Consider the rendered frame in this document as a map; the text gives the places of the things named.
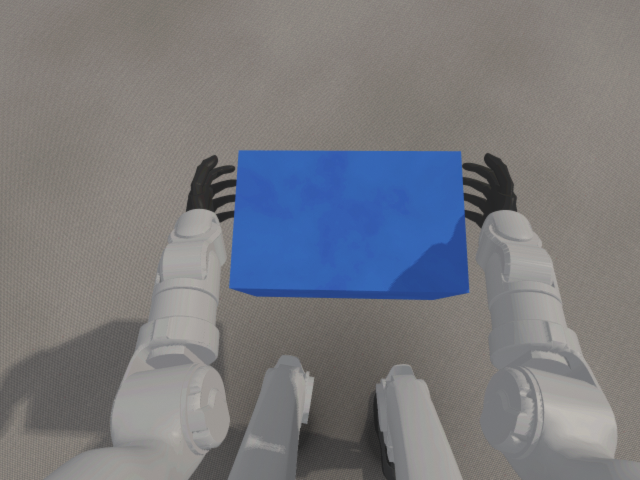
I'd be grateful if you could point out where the robot right upper arm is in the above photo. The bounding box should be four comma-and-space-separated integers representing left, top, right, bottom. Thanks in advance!
480, 365, 640, 480

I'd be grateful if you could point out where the robot right forearm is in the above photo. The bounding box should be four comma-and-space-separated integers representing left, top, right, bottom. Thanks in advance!
475, 210, 617, 451

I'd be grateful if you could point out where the robot left hand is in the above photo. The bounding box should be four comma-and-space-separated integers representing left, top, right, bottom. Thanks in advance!
186, 155, 237, 223

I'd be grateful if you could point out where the robot right foot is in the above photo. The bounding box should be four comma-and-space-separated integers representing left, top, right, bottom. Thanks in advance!
373, 393, 396, 480

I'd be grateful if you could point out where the carton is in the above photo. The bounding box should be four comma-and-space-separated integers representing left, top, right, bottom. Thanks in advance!
229, 150, 469, 300

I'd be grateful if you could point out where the robot left upper arm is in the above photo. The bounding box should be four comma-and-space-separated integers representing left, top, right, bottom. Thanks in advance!
43, 362, 230, 480

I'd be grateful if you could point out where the right robot thigh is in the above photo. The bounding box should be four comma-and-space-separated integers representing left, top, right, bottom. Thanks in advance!
376, 374, 463, 480

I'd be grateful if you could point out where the robot right hand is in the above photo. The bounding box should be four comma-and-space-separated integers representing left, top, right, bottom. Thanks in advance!
462, 153, 517, 228

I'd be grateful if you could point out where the robot left forearm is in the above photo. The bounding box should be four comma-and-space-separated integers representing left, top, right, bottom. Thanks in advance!
110, 209, 227, 443

